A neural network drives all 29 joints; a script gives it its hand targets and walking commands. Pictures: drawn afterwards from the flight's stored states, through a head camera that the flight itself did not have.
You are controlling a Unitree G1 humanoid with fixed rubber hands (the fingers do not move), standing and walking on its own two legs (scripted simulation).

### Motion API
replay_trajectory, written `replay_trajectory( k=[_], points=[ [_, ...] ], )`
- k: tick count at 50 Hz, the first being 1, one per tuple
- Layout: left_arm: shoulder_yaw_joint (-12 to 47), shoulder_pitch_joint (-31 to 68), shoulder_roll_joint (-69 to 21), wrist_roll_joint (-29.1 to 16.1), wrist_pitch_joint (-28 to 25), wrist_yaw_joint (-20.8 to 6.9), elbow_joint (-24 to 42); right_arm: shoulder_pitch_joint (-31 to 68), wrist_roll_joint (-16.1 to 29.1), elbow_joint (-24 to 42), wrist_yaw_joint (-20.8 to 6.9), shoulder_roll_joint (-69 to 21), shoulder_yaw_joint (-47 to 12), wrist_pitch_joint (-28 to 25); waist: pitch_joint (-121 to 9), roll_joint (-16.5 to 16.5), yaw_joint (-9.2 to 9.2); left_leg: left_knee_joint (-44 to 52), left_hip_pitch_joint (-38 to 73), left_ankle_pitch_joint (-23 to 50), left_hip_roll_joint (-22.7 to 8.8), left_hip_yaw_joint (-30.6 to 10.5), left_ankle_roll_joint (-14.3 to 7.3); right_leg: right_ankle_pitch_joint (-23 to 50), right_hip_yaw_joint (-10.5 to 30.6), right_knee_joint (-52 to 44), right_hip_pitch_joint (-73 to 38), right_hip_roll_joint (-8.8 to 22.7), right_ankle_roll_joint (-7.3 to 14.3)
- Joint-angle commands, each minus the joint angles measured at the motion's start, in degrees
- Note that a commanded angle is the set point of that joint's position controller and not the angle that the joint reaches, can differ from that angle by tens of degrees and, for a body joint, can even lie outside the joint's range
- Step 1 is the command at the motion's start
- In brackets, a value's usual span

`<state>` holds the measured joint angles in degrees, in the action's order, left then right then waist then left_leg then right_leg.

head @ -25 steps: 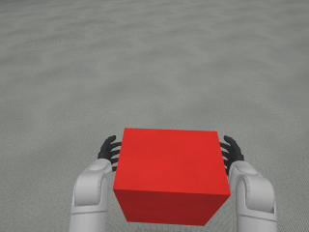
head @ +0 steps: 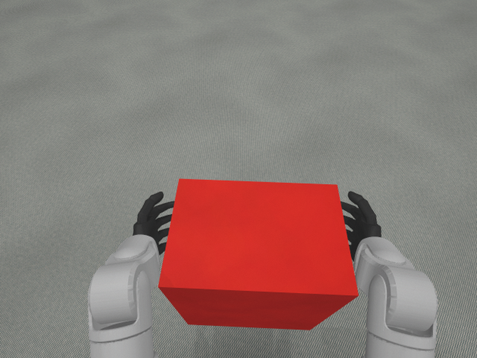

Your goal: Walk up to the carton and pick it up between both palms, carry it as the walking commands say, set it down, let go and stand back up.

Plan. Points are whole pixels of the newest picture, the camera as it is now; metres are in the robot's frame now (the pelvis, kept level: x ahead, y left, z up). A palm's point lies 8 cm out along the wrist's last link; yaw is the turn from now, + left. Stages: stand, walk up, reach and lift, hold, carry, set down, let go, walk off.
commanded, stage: carry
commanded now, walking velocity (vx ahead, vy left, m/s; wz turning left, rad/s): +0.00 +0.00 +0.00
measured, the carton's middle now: (252, 263) +0.26 +0.00 +0.01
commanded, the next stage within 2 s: none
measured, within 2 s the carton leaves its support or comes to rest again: neither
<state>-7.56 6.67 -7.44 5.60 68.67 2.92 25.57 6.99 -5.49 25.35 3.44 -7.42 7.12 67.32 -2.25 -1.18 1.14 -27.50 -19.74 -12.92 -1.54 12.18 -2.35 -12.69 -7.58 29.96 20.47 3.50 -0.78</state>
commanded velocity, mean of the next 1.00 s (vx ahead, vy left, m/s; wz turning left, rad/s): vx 0.00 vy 0.00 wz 0.00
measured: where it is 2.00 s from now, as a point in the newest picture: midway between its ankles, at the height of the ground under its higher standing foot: outside the picture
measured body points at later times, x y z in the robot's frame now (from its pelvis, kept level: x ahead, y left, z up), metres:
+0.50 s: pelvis +0.13 +0.02 +0.02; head +0.13 +0.02 +0.47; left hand +0.40 +0.17 +0.09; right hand +0.40 -0.15 +0.10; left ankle +0.02 +0.10 -0.72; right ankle +0.02 -0.09 -0.69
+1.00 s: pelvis +0.17 +0.02 -0.01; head +0.16 +0.02 +0.44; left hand +0.43 +0.19 +0.06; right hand +0.45 -0.13 +0.06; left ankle +0.04 +0.11 -0.73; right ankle +0.16 -0.07 -0.73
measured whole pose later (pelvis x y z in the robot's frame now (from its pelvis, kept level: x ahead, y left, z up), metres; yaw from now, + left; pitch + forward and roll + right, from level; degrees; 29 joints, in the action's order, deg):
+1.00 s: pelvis +0.17 +0.02 -0.01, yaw +2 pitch +4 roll -1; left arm -7.1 4.7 -7.3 6.8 63.4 2.4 18.0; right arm 5.7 -7.6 17.8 1.8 -7.3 7.1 62.6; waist -6.6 1.3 -0.1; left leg -31.7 -7.5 -26.8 -1.9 6.3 -0.3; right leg -18.8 -10.0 35.0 19.9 1.5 2.2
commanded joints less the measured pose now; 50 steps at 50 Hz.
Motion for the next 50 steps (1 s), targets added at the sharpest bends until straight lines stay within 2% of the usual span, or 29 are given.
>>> replay_trajectory(
  k=[1, 2, 6, 8, 14, 16, 18, 21, 22, 23, 24, 25, 26, 27, 28, 29, 30, 31, 32, 33, 34, 35, 37, 38, 39, 41, 43, 47, 50],
  points=[
    [42.1, 21.2, -46.2, -19.0, 0.1, -12.4, 3.1, 22.3, 22.0, 2.8, -13.3, -47.2, -43.9, 1.5, -20.2, -2.4, -0.63, -0.5, 7.2, 13.2, -7.4, -4.8, 1.3, 24.1, 9.5, -6.3, -13.2, 10.4, 1.6],
    [41.8, 20.9, -46.2, -19.2, 0.4, -12.5, 3.2, 22.3, 22.4, 3.0, -13.5, -46.7, -44.2, 1.9, -19.7, -3.1, -0.68, -0.2, 7.5, 12.1, -7.5, -5.9, 2.1, 28.7, 8.0, -4.1, -14.4, 10.2, 2.5],
    [41.2, 19.1, -45.5, -20.0, 1.1, -12.9, 1.7, 20.0, 21.2, 1.2, -13.2, -45.7, -43.5, 2.8, -19.3, -1.7, -1.06, -5.0, 9.6, 28.2, -7.5, -6.1, 2.1, 39.8, 4.6, 1.2, -15.1, 6.5, 1.2],
    [41.7, 19.9, -45.4, -20.5, 1.3, -12.9, 1.8, 19.1, 20.8, 0.2, -13.2, -45.7, -43.1, 2.9, -19.4, -0.5, -0.89, -5.8, 11.0, 33.2, -7.0, -5.7, 2.4, 41.5, 3.9, 2.4, -14.3, 5.4, 0.8],
    [42.7, 23.2, -45.8, -22.0, 1.5, -13.2, 3.4, 19.5, 20.7, 0.0, -13.1, -46.5, -42.2, 2.6, -16.7, 4.0, -0.66, -5.7, 18.1, 46.7, -6.0, -4.3, 1.9, 28.1, -0.5, -0.1, -8.2, 0.8, -0.9],
    [42.5, 22.9, -45.5, -22.1, 1.5, -13.0, 3.3, 19.0, 20.6, 0.4, -12.9, -45.9, -41.8, 2.5, -15.8, 4.6, -0.39, -6.9, 20.4, 49.7, -5.2, -3.7, 1.6, 26.7, -2.3, -3.4, -7.3, -0.8, -1.5],
    [42.2, 22.4, -45.2, -21.9, 1.5, -12.8, 3.0, 18.5, 20.6, 0.8, -12.7, -45.0, -41.8, 2.5, -15.5, 2.6, -0.15, -8.1, 16.9, 44.3, -3.4, -2.4, 2.1, 35.2, -2.5, -4.6, -12.0, -1.1, -1.4],
    [41.9, 21.2, -45.4, -21.6, 1.4, -12.1, 1.8, 19.5, 20.9, 1.5, -12.7, -43.4, -42.0, 2.8, -13.8, -4.7, -0.54, -0.3, -1.0, 16.1, 0.9, 2.0, 4.3, 60.0, 0.1, 1.7, -30.1, 1.5, 1.8],
    [42.0, 21.3, -45.4, -21.6, 1.3, -11.9, 1.8, 19.8, 21.2, 1.6, -12.8, -43.5, -42.4, 2.8, -13.2, -5.0, -0.45, 6.2, -1.6, 12.0, 1.7, 2.4, 4.5, 63.9, 0.2, 5.6, -31.5, 1.9, 2.9],
    [42.0, 21.2, -45.1, -21.6, 1.1, -11.6, 1.9, 20.4, 21.6, 2.1, -13.1, -43.7, -42.6, 2.8, -13.8, -2.0, -0.10, 12.4, 6.8, 19.6, 1.4, 1.5, 4.2, 60.6, -1.1, 10.4, -25.4, 1.2, 3.1],
    [42.1, 21.8, -44.8, -21.5, 0.8, -11.4, 3.1, 19.6, 21.7, 2.3, -13.2, -43.6, -42.3, 2.6, -14.7, 4.3, 0.75, 10.8, 22.9, 40.5, -1.3, -1.0, 3.6, 42.3, -2.5, 15.7, -10.2, -0.4, 2.3],
    [42.1, 22.0, -44.7, -21.2, 0.8, -11.3, 3.8, 18.9, 21.4, 2.1, -13.3, -43.7, -41.8, 2.5, -13.2, 14.8, 1.12, 2.6, 41.7, 70.1, -7.6, -6.9, 0.6, -9.8, -4.5, 18.7, 14.2, -4.6, 1.2],
    [42.2, 21.1, -45.0, -20.8, 0.8, -11.2, 3.3, 18.0, 20.6, 1.3, -13.5, -43.3, -41.1, 2.4, -13.9, 12.1, 0.60, -2.6, 45.4, 81.1, -11.7, -9.6, -2.9, -17.5, -0.9, 14.5, 20.9, -4.3, 1.0],
    [42.0, 20.8, -45.0, -20.6, 0.6, -11.3, 3.4, 17.1, 20.3, 1.3, -13.5, -44.4, -41.3, 2.2, -15.8, 8.2, 1.09, -3.1, 45.2, 77.5, -13.4, -10.2, -4.9, -15.5, 0.1, 8.9, 19.8, -3.7, 0.9],
    [40.4, 20.5, -44.4, -19.7, 0.2, -11.6, 2.2, 16.2, 19.3, -0.2, -13.4, -44.7, -40.5, 1.6, -16.1, 7.0, 0.98, -3.0, 40.5, 66.8, -13.0, -8.6, -4.9, -10.3, 0.0, 1.8, 14.7, -3.4, 0.5],
    [38.8, 20.1, -43.9, -18.4, -0.7, -11.9, 0.3, 16.7, 18.4, -1.6, -13.3, -44.7, -39.4, 0.5, -15.4, 7.5, 0.31, -3.2, 33.6, 56.4, -10.7, -5.9, -3.4, -0.2, -1.7, -5.0, 6.7, -4.2, 0.2],
    [40.4, 19.8, -45.1, -19.3, -1.0, -12.1, 2.5, 18.5, 19.7, 1.0, -13.4, -45.1, -40.8, -0.2, -15.2, 8.2, -0.84, -4.5, 24.1, 46.4, -8.7, -3.1, -1.1, 14.7, -3.3, -11.3, -5.0, -4.2, 0.2],
    [42.0, 20.7, -46.1, -20.1, -0.7, -12.1, 4.0, 19.2, 20.6, 2.0, -13.5, -45.3, -41.8, 0.1, -16.1, 8.6, -0.78, -5.8, 12.8, 32.3, -7.5, -2.9, 1.3, 26.9, -0.6, -9.2, -16.9, -1.6, 2.0],
    [40.5, 20.0, -45.0, -18.6, -0.8, -11.9, 0.8, 19.0, 19.8, -0.3, -13.6, -44.3, -41.4, 0.5, -18.5, 3.0, -0.50, -8.4, 3.3, 10.8, -4.3, -2.3, 3.0, 51.8, 7.5, -2.3, -24.6, 6.3, 6.5],
    [36.0, 18.5, -43.6, -14.8, -2.4, -11.8, -6.3, 19.5, 17.7, -5.6, -13.9, -43.0, -38.5, -0.3, -19.5, -4.9, -0.72, -10.1, -0.8, -10.4, -1.8, -5.1, 3.3, 65.9, 13.2, -0.3, -28.1, 12.2, 12.3],
    [30.8, 17.3, -41.6, -10.4, -5.4, -11.8, -13.8, 18.7, 14.1, -13.5, -14.3, -41.3, -33.9, -3.0, -19.2, -6.8, -0.92, -10.0, -2.6, -17.6, -2.6, -7.5, 3.1, 64.2, 14.4, -0.6, -28.9, 14.1, 14.0],
    [37.6, 20.1, -44.8, -15.3, -6.5, -12.0, -4.0, 22.2, 18.8, -2.9, -14.6, -44.4, -41.0, -4.2, -18.7, -5.7, -0.69, -6.0, -1.3, -16.1, -3.4, -8.4, 3.2, 55.8, 13.1, -1.0, -27.1, 13.2, 13.1],
    [38.9, 24.5, -47.9, -17.6, -6.0, -12.2, -1.8, 25.9, 20.4, -0.8, -14.5, -47.7, -41.6, -3.8, -17.5, -3.0, 0.01, 3.4, 7.3, -0.5, -4.2, -8.3, 2.7, 42.3, 7.9, 1.0, -18.6, 9.0, 8.6],
    [40.1, 25.8, -48.3, -18.6, -5.4, -12.0, 0.7, 25.7, 20.7, -0.2, -14.3, -48.1, -41.5, -3.3, -17.8, 0.5, -0.37, 1.4, 11.1, 14.2, -5.5, -9.1, 2.8, 37.1, 5.2, 3.5, -15.5, 6.3, 6.7],
    [39.3, 24.5, -47.5, -18.1, -5.0, -11.7, -0.8, 23.4, 19.4, -2.0, -14.0, -47.1, -40.0, -3.0, -18.4, 2.6, -0.56, -1.2, 15.1, 26.7, -6.8, -9.2, 2.4, 32.1, 4.2, 5.3, -11.5, 4.6, 5.5],
    [40.3, 22.3, -45.9, -18.1, -4.5, -11.7, 0.4, 18.9, 18.0, -2.7, -13.4, -45.8, -39.6, -3.0, -18.1, 5.8, -0.55, -3.7, 16.0, 38.9, -8.5, -9.5, 1.5, 23.3, 2.6, 6.0, -9.1, 2.7, 4.1],
    [39.4, 20.8, -44.7, -17.4, -4.3, -11.8, -1.4, 17.0, 16.1, -4.3, -12.8, -44.4, -37.8, -2.9, -18.2, 5.2, -0.53, -4.9, 15.0, 38.4, -8.0, -9.1, 1.4, 24.5, 2.5, 5.9, -10.1, 2.6, 4.1],
    [37.7, 21.8, -43.4, -16.5, -5.8, -12.3, -3.4, 18.2, 14.5, -5.7, -12.5, -43.4, -36.5, -4.3, -17.2, 1.6, -0.53, -3.3, 11.3, 22.8, -6.0, -9.0, 2.1, 35.2, 4.0, 5.0, -13.2, 4.8, 5.1],
    [37.9, 23.0, -43.4, -17.0, -6.2, -12.1, -3.0, 20.1, 15.4, -4.6, -12.4, -43.8, -37.2, -4.5, -16.1, 2.1, -0.60, -2.0, 13.1, 26.5, -6.8, -9.7, 1.6, 29.4, 3.7, 5.3, -10.8, 4.5, 4.6]
  ],
)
